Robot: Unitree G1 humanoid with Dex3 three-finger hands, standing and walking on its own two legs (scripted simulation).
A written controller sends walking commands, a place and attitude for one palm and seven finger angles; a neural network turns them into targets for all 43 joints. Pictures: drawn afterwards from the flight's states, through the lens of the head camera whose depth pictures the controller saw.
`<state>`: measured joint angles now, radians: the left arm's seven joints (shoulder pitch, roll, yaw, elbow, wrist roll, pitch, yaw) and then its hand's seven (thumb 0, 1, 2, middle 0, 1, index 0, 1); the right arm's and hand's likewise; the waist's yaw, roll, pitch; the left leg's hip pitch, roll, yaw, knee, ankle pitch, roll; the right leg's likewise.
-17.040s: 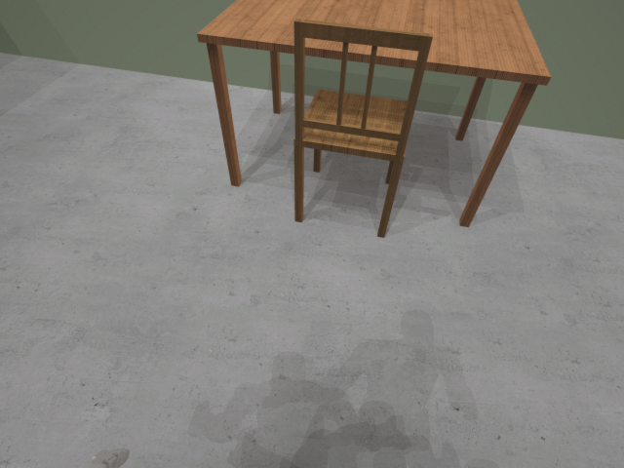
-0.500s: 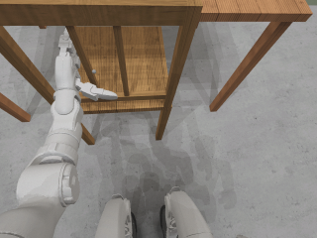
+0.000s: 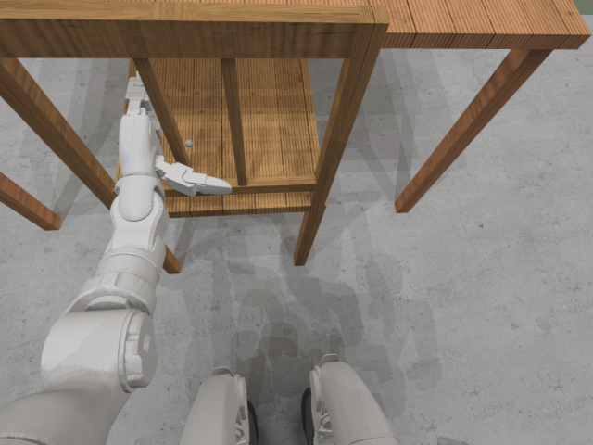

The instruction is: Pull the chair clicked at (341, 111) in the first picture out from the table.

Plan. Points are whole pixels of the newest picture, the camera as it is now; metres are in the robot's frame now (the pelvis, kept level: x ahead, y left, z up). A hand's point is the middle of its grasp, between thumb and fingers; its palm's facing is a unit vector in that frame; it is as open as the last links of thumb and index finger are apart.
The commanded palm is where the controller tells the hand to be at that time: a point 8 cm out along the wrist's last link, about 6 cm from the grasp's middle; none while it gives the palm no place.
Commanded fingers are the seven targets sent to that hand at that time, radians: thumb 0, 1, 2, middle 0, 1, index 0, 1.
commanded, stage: hook a spindle and tug to test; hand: left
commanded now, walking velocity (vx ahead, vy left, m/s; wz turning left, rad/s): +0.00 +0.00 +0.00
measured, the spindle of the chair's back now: (172, 134) +0.53 +0.13 +0.01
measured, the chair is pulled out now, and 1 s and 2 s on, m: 0.00 0.00 0.05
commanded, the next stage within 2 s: step backward, pulling the chair out in 1.42 s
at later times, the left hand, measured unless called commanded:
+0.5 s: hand (189, 144) +0.50 +0.10 +0.02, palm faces +0.01 -1.00 -0.05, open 11.4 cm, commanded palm +0.47 +0.15 +0.03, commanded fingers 0.00 0.34 0.66 -0.50 -1.45 -0.50 -1.45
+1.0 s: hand (188, 148) +0.50 +0.10 +0.02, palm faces -0.01 -1.00 -0.01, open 4.7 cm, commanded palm +0.46 +0.15 +0.03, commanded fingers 0.00 0.90 0.90 -0.50 -1.45 -0.50 -1.45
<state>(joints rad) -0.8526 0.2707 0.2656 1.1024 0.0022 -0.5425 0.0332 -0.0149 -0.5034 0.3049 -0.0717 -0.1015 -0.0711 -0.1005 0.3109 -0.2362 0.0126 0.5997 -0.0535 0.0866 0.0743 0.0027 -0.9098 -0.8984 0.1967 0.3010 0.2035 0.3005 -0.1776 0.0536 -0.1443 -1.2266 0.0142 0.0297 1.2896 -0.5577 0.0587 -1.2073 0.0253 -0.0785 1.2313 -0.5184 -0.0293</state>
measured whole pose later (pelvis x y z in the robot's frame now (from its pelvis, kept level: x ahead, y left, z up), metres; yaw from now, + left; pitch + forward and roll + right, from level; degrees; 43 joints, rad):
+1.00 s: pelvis +0.00 +0.00 +0.00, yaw -1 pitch +28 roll -3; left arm -0.77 0.25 0.26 1.00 -0.04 -0.51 0.00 0.01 0.79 0.84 -0.48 -1.45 -0.49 -1.45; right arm 0.32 -0.23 0.01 0.59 -0.04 0.08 0.07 0.00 -0.91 -0.90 0.20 0.30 0.20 0.30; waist -0.18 0.05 -0.15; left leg -1.20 0.02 0.04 1.27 -0.56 0.06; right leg -1.19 0.03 -0.07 1.21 -0.51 -0.02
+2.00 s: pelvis +0.04 +0.02 +0.11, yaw +0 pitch +14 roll -2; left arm -0.66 0.17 0.00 1.09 -0.05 -0.19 0.06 0.03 0.79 0.84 -0.30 -1.16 -0.50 -1.45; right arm 0.29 -0.28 -0.02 0.67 0.06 0.11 -0.11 0.00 -0.91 -0.90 0.20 0.30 0.20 0.30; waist -0.11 0.03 0.02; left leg -0.54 -0.02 0.07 0.61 -0.32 0.07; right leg -0.53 0.02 -0.03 0.54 -0.26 0.00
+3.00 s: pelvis -0.08 -0.02 +0.10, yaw -1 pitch +3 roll -1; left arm -0.59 0.17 0.05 1.15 -0.08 -0.23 0.08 0.03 0.74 0.86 -0.36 -1.15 -0.50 -1.45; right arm 0.20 -0.19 0.04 0.78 0.05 -0.08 -0.10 0.01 -0.91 -0.90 0.20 0.30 0.21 0.30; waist -0.05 0.06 0.16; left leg -0.52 0.04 0.07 0.66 -0.23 0.01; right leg -0.45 0.02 -0.03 0.65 -0.25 -0.02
